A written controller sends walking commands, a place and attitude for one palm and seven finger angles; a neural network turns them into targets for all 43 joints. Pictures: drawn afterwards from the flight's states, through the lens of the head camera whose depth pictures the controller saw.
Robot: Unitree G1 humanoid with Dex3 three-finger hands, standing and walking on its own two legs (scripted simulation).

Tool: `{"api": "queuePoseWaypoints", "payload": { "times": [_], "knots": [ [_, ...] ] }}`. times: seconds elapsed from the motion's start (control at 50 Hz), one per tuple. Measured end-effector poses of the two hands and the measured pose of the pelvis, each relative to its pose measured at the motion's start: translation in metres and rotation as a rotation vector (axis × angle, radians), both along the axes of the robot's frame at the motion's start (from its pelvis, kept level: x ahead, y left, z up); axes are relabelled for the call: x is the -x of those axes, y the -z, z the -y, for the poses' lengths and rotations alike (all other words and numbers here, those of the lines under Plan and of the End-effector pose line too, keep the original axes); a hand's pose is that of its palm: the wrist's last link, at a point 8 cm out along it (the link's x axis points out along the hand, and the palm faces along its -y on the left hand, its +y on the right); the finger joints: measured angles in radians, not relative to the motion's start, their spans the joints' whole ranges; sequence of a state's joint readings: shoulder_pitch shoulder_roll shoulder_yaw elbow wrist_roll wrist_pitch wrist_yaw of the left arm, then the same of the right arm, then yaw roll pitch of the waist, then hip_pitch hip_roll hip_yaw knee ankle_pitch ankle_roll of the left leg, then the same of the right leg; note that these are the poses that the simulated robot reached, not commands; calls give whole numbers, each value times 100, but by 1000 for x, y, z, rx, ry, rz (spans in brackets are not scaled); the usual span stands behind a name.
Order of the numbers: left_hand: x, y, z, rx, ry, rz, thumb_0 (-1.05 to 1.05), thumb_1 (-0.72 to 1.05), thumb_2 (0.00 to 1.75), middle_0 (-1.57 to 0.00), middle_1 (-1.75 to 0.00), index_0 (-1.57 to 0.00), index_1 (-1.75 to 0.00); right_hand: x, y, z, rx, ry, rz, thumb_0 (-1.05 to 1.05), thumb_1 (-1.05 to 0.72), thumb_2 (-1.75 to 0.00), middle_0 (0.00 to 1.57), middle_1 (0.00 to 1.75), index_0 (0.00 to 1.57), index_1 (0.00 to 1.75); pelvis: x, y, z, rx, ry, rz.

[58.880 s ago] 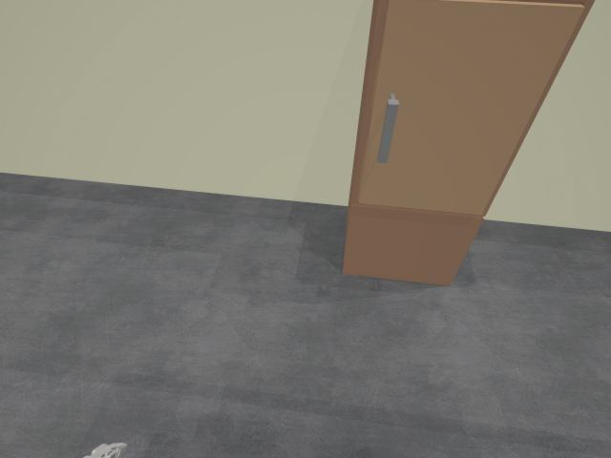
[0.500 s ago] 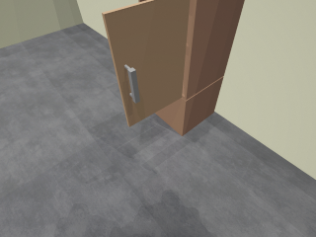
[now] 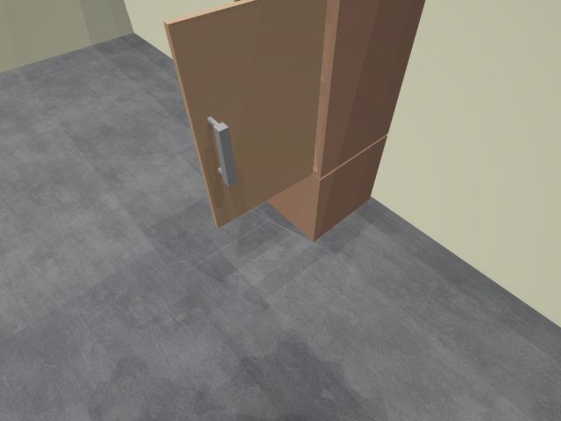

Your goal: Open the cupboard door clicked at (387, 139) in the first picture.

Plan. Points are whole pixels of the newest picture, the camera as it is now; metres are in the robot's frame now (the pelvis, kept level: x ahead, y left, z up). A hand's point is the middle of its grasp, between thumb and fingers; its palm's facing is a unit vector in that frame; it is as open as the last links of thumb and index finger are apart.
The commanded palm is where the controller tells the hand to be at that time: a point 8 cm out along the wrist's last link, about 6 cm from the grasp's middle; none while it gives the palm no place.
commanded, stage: look to check the result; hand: left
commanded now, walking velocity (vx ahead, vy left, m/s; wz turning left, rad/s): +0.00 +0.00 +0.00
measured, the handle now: (221, 152) +0.70 +0.18 -0.06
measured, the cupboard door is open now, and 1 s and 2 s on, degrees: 87 87 87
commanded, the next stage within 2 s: stand and wait in 0.44 s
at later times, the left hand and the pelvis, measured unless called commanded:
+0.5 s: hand out of the picture +0.09 +0.23 -0.16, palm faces -0.03 -0.94 -0.34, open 7.4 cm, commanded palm none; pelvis +0.02 -0.01 +0.00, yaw +0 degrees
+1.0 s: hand out of the picture +0.10 +0.23 -0.16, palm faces -0.04 -0.94 -0.34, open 7.4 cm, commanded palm none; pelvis +0.02 -0.01 +0.00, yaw -1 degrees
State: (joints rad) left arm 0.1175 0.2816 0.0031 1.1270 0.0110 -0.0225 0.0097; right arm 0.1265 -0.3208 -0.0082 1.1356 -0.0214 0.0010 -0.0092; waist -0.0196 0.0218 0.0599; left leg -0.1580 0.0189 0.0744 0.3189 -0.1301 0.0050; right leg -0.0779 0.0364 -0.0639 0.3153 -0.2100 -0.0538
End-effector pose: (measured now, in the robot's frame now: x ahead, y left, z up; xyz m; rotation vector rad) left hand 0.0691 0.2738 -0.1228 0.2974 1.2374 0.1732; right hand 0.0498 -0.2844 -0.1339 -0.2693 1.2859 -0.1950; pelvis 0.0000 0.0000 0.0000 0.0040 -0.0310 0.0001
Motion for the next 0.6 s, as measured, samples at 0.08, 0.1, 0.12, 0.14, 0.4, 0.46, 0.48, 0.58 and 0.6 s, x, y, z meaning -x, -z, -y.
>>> {"api": "queuePoseWaypoints", "payload": {
  "times": [0.08, 0.1, 0.12, 0.14, 0.4, 0.46, 0.48, 0.58, 0.6],
  "knots": [
    [5, 0, -3, -10, -9, -27, 1, 90, 90, -20, -30, -21, -30, -4, 1, 1, -1, -3, -7, 0, -91, -89, 20, 30, 20, 30, -4, 0, 1, 0, 2, -3],
    [6, -1, -3, -13, -12, -32, 1, 90, 90, -20, -30, -21, -30, -5, 1, 1, -2, -4, -8, 0, -91, -89, 20, 30, 20, 30, -5, 0, 2, -1, 2, -4],
    [7, -1, -4, -15, -14, -37, 1, 90, 90, -20, -30, -21, -30, -6, 1, 1, -3, -4, -9, 0, -91, -89, 20, 30, 20, 30, -6, 0, 2, -1, 2, -4],
    [7, -1, -5, -18, -16, -40, 1, 90, 90, -20, -30, -21, -30, -8, 1, 1, -5, -5, -8, 0, -91, -89, 20, 30, 20, 30, -7, 0, 2, -1, 2, -4],
    [-4, -5, -6, -35, -19, -29, 1, 90, 90, -20, -30, -21, -30, -27, 3, -1, -18, -11, 18, 0, -91, -89, 20, 30, 20, 30, -17, -1, 5, -3, 5, -5],
    [-9, -5, -4, -32, -14, -22, 1, 90, 90, -20, -30, -21, -30, -30, 3, 0, -18, -11, 20, 0, -91, -89, 20, 30, 20, 30, -19, -1, 5, -4, 6, -7],
    [-10, -5, -4, -31, -13, -20, 1, 90, 90, -20, -30, -21, -30, -30, 2, 0, -18, -11, 20, 0, -91, -89, 20, 30, 20, 30, -19, -1, 5, -5, 6, -7],
    [-18, -5, -1, -27, -6, -7, 1, 90, 90, -20, -30, -21, -30, -31, 1, 2, -13, -6, 22, 0, -91, -89, 20, 30, 20, 30, -22, -1, 6, -6, 8, -7],
    [-19, -4, 0, -26, -5, -4, 1, 90, 90, -20, -30, -21, -30, -31, 1, 3, -12, -5, 22, 0, -91, -89, 20, 30, 20, 30, -23, -1, 6, -6, 9, -7]
  ]
}}
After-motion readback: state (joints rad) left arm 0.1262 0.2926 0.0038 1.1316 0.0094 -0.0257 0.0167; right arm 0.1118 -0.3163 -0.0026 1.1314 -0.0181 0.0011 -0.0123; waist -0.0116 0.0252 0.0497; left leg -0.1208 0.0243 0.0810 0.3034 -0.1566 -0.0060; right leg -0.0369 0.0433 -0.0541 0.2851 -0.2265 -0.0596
